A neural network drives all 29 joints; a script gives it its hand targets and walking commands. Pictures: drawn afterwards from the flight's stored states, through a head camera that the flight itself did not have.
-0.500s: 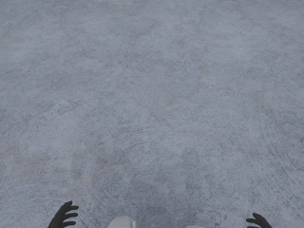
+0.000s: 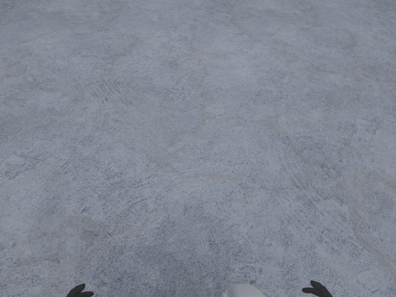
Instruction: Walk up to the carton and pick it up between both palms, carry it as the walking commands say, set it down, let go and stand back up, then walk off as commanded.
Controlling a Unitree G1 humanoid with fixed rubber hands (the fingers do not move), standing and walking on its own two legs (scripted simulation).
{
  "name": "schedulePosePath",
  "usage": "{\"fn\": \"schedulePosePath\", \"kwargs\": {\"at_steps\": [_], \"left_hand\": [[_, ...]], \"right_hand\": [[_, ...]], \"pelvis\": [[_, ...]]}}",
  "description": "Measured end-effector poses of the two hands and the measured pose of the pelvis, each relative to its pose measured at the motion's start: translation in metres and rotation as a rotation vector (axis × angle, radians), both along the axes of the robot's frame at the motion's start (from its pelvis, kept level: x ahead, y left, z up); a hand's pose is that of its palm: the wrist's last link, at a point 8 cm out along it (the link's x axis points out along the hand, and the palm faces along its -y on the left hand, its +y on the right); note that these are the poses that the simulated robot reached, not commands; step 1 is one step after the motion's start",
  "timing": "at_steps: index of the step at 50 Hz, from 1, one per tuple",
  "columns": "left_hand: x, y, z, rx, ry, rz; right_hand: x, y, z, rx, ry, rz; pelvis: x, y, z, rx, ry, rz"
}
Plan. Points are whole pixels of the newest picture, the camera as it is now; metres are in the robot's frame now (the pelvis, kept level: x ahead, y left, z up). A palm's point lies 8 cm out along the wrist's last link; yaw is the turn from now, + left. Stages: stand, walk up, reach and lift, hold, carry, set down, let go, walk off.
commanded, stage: walk up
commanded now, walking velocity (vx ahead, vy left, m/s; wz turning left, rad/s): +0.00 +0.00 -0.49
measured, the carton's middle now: out of the picture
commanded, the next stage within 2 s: none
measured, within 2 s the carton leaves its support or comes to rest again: neither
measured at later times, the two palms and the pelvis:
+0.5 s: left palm (99, 296) +0.14 +0.20 -0.11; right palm out of the picture +0.04 -0.33 -0.12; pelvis -0.01 -0.04 -0.01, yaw -14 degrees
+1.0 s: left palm (143, 251) +0.23 +0.13 -0.12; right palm out of the picture -0.10 -0.32 -0.14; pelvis -0.02 -0.04 -0.02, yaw -31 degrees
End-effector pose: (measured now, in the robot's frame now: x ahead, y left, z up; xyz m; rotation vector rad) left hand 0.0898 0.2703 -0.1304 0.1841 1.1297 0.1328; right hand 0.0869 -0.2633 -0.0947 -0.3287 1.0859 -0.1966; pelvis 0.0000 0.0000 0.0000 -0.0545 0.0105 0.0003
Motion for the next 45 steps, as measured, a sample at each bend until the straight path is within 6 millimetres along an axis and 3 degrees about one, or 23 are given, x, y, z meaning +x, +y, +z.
{"fn": "schedulePosePath", "kwargs": {"at_steps": [8, 12, 21, 30, 37, 45], "left_hand": [[0.061, -0.037, 0.016, 0.039, -0.086, -0.144], [0.072, -0.057, 0.019, 0.093, -0.117, -0.196], [0.051, -0.066, 0.027, 0.124, -0.036, -0.204], [0.058, -0.059, -0.003, 0.056, 0.005, -0.243], [0.087, -0.072, -0.006, 0.006, 0.001, -0.344], [0.127, -0.115, 0.008, 0.016, -0.068, -0.489]], "right_hand": [[-0.055, -0.032, -0.026, 0.051, 0.066, -0.151], [-0.071, -0.056, -0.048, 0.079, 0.083, -0.199], [-0.053, -0.07, -0.033, 0.093, 0.002, -0.242], [-0.039, -0.05, -0.018, 0.038, -0.083, -0.273], [-0.093, -0.029, -0.012, 0.024, -0.001, -0.36], [-0.15, -0.038, -0.025, 0.052, 0.031, -0.505]], "pelvis": [[-0.004, -0.022, -0.007, 0.026, -0.001, -0.094], [-0.007, -0.039, -0.018, 0.05, -0.007, -0.13], [-0.008, -0.046, -0.005, 0.08, -0.008, -0.219], [-0.001, -0.025, -0.014, 0.042, 0.009, -0.291], [-0.002, -0.018, -0.007, 0.023, -0.002, -0.376], [-0.012, -0.029, -0.009, 0.028, -0.01, -0.483]]}}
